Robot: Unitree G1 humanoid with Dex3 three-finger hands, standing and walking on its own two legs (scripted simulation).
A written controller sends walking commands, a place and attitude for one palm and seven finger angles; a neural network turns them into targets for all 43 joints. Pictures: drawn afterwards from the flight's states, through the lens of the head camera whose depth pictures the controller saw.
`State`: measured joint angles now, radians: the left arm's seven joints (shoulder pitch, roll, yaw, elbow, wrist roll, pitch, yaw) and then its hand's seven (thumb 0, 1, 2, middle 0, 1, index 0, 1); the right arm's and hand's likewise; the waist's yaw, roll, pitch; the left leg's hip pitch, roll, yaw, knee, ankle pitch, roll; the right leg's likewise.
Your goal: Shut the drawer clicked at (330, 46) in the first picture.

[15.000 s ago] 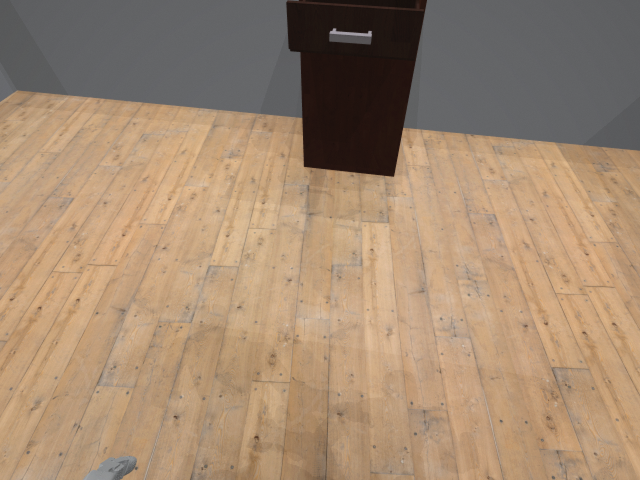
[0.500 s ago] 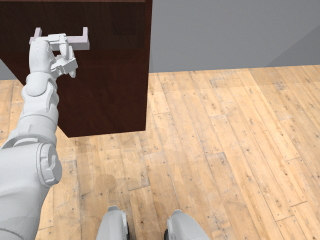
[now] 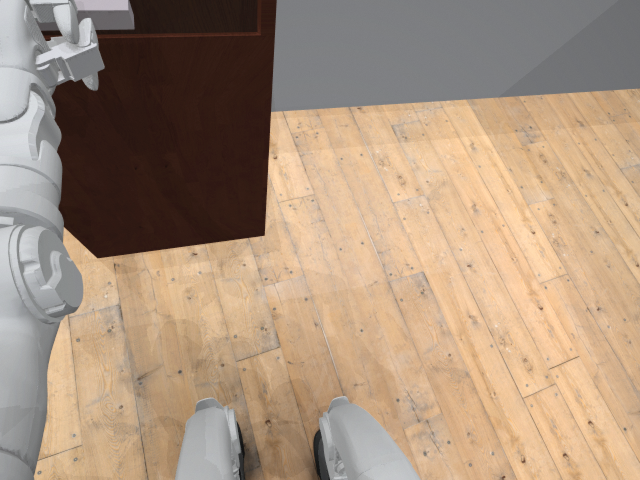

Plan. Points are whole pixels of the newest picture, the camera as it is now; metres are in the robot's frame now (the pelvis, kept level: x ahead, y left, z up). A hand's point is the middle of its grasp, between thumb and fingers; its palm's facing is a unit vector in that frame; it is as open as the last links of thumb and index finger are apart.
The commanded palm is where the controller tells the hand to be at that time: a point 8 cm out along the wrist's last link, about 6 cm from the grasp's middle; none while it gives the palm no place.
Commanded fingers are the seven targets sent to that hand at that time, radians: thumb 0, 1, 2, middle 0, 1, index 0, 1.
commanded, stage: push the drawer shut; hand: left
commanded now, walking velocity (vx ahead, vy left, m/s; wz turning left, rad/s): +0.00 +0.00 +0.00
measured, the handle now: out of the picture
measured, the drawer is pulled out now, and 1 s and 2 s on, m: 0.00 0.00 0.00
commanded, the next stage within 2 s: pull the fist back off the drawer in 0.44 s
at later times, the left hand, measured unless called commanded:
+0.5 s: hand (81, 44) +0.59 +0.18 +0.11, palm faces +0.04 -1.00 -0.05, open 3.5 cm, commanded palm +0.63 +0.19 +0.11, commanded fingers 0.00 0.90 0.90 -1.40 -1.60 -1.40 -1.60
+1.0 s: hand (84, 47) +0.58 +0.17 +0.11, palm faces +0.05 -1.00 -0.04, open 3.3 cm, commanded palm +0.57 +0.19 +0.11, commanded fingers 0.00 0.90 0.90 -1.40 -1.60 -1.40 -1.60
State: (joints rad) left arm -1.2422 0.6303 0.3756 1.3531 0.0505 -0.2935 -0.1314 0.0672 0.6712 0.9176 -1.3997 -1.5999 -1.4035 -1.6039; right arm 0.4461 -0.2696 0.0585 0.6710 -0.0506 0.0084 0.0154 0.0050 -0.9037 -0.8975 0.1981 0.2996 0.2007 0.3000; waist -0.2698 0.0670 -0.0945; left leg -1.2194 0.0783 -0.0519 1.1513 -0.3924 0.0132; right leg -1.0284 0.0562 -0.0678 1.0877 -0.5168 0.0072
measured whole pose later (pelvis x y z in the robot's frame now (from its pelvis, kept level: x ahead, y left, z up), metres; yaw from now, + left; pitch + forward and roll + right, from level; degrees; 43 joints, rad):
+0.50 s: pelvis -0.02 +0.01 -0.01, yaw +0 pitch +27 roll -8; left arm -1.33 0.67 0.31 1.36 0.06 -0.24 -0.09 0.08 0.59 0.90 -1.40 -1.60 -1.40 -1.60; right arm 0.45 -0.27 0.08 0.68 -0.06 -0.05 0.00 0.00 -0.90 -0.90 0.20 0.30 0.20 0.30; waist -0.30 0.07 -0.09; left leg -1.29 0.07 -0.06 1.17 -0.37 0.03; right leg -1.09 0.05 -0.08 1.10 -0.49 0.02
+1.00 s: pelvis -0.01 +0.01 -0.01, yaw +0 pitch +27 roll -7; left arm -1.30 0.64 0.35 1.32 0.06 -0.23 -0.10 0.06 0.63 0.89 -1.40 -1.60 -1.40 -1.60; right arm 0.45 -0.27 0.07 0.66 -0.06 -0.02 0.02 0.00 -0.90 -0.90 0.20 0.30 0.20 0.30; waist -0.28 0.07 -0.08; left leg -1.28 0.07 -0.06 1.18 -0.37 0.02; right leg -1.08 0.05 -0.08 1.11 -0.50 0.01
